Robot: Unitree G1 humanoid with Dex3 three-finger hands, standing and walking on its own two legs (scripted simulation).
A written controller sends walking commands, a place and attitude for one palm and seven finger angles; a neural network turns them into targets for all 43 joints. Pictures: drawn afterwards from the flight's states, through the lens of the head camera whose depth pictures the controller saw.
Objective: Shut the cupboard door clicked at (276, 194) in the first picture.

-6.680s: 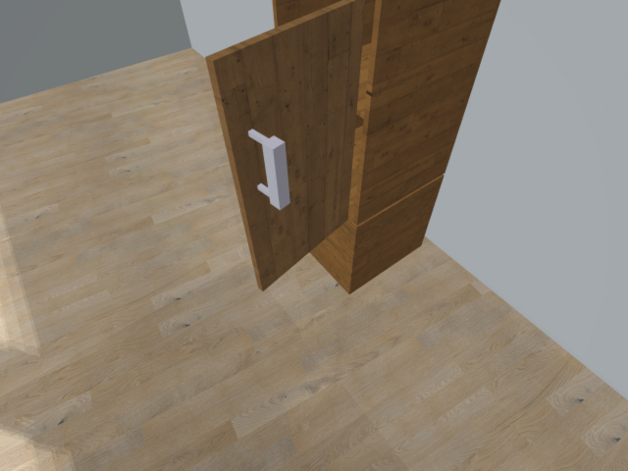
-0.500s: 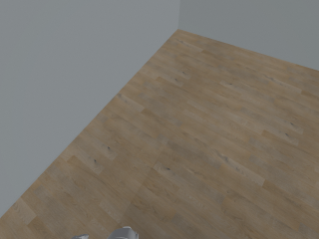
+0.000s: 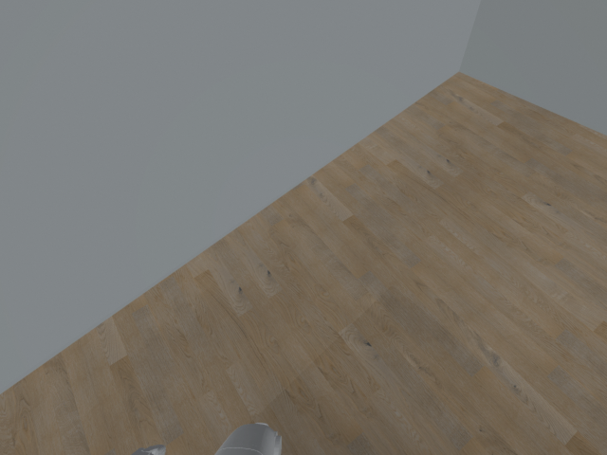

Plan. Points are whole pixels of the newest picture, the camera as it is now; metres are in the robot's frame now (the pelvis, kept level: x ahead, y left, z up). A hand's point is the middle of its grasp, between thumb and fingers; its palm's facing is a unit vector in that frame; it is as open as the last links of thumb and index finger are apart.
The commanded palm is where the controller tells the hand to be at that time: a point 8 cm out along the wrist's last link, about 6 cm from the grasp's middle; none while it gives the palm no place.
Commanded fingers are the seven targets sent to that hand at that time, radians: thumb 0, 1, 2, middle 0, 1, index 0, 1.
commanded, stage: walk to a spot facing it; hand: left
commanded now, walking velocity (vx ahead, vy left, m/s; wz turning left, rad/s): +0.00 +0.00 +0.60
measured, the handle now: out of the picture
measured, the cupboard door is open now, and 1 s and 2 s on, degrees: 100 100 100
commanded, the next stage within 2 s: none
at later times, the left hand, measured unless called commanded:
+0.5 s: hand out of the picture +0.06 +0.22 -0.15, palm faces +0.30 -0.91 -0.29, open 7.4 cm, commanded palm none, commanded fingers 0.00 0.90 0.90 -0.20 -0.30 -0.20 -0.30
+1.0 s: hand out of the picture -0.06 +0.15 -0.19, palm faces +0.60 -0.76 -0.23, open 7.3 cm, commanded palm none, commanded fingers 0.00 0.90 0.90 -0.20 -0.30 -0.20 -0.30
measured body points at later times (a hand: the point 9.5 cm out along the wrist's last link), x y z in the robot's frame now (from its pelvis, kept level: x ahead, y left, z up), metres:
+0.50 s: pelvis +0.02 -0.03 +0.00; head +0.07 -0.01 +0.45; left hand +0.04 +0.26 -0.13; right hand +0.16 -0.25 -0.15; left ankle +0.00 +0.11 -0.73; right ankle +0.05 -0.16 -0.70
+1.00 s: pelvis +0.02 -0.05 -0.01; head +0.05 +0.00 +0.43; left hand -0.09 +0.19 -0.17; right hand +0.28 -0.18 -0.13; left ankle -0.02 +0.04 -0.73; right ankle +0.06 -0.17 -0.70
